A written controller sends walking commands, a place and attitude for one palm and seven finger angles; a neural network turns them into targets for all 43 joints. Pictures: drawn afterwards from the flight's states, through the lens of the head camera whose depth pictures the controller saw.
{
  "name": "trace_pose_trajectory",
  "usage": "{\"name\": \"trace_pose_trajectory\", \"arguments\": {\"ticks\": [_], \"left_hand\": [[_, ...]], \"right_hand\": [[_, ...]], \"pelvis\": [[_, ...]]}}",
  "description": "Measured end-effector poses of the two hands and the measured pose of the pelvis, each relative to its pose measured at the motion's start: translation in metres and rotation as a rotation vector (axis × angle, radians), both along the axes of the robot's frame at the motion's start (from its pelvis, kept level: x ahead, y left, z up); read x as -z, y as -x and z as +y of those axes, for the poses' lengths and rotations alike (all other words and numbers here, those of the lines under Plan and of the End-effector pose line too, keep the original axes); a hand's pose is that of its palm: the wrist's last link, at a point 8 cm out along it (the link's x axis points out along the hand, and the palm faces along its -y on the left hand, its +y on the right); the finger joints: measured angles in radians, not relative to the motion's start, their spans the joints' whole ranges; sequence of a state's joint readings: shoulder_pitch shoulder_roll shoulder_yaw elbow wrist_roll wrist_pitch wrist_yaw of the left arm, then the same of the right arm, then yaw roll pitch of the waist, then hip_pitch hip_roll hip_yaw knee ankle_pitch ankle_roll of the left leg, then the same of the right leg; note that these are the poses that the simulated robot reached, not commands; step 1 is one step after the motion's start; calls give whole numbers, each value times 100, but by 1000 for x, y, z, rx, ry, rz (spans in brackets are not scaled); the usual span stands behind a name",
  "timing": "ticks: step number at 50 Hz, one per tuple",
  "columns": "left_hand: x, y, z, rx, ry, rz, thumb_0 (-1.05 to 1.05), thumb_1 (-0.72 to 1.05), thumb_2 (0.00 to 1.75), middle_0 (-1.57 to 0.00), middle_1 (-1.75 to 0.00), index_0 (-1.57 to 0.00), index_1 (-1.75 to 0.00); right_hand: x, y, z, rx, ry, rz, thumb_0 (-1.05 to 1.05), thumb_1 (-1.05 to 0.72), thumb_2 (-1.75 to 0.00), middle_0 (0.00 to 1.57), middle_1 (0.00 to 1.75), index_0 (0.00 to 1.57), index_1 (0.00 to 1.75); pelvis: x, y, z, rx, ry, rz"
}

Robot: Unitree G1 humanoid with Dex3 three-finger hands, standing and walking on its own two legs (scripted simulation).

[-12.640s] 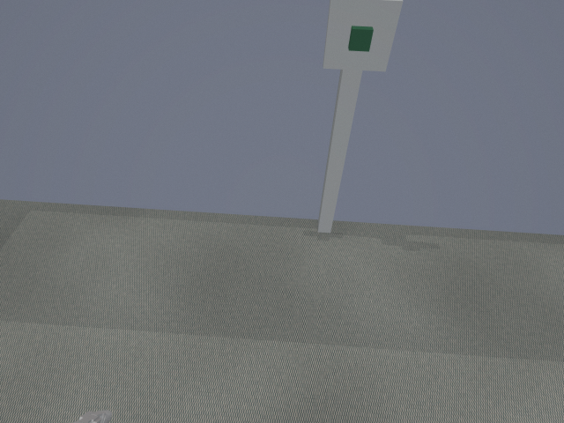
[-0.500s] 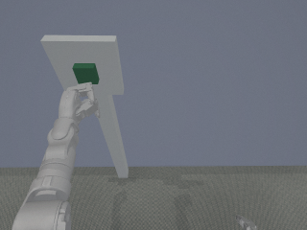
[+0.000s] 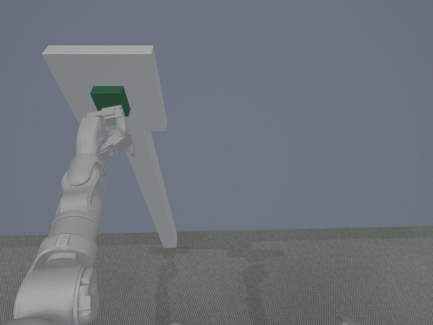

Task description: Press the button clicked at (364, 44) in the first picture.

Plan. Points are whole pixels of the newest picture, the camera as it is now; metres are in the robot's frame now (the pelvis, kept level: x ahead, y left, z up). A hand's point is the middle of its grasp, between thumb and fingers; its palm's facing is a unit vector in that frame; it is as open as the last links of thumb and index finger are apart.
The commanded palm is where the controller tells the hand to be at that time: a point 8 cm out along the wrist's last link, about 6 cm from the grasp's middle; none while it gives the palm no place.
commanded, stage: press the button with the knuckle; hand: left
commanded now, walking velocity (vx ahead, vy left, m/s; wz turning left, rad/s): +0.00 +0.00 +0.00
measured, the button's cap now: (111, 100) +0.50 +0.21 +0.14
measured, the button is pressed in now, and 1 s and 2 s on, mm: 0 9 0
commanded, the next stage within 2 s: hold the button down briefly in 0.80 s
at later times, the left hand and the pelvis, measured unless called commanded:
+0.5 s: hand (131, 130) +0.46 +0.17 +0.11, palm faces +0.04 -1.00 -0.01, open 3.1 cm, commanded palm +0.45 +0.22 +0.11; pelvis -0.01 +0.00 -0.01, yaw +0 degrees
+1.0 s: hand (130, 127) +0.46 +0.17 +0.11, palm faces +0.03 -1.00 -0.01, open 3.6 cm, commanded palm +0.47 +0.22 +0.11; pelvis -0.03 +0.00 -0.01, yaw +0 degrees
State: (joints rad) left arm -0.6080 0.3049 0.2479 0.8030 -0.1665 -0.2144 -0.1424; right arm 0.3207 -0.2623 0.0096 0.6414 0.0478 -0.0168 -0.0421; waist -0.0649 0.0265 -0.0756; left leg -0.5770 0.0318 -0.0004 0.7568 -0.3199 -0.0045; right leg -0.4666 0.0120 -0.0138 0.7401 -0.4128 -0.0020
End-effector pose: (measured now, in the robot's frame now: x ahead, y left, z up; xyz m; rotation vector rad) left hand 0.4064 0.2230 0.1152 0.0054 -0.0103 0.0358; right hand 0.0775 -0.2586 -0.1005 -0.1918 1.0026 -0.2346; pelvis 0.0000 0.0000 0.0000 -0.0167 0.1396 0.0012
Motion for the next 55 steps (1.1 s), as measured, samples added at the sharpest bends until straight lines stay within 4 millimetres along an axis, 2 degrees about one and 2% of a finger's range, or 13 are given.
{"name": "trace_pose_trajectory", "arguments": {"ticks": [12,31,43,55], "left_hand": [[5,-21,-1,6,-1,10,1,87,91,-130,-150,-131,-150],[5,-28,1,-8,-4,21,3,82,93,-130,-150,-138,-150],[5,-35,4,2,-12,23,5,83,91,-130,-150,-151,-150],[5,-35,5,3,-7,26,5,83,91,-130,-150,-152,-150]], "right_hand": [[6,26,-5,35,7,82,1,-91,-90,20,30,20,30],[13,55,-2,31,16,137,1,-91,-90,20,30,20,30],[13,88,-6,46,49,182,1,-91,-90,20,30,20,30],[11,110,-3,63,59,193,1,-91,-90,20,30,20,30]], "pelvis": [[3,-1,-1,7,1,29],[9,15,1,-10,14,48],[13,27,3,-15,25,72],[15,35,6,-12,30,76]]}}
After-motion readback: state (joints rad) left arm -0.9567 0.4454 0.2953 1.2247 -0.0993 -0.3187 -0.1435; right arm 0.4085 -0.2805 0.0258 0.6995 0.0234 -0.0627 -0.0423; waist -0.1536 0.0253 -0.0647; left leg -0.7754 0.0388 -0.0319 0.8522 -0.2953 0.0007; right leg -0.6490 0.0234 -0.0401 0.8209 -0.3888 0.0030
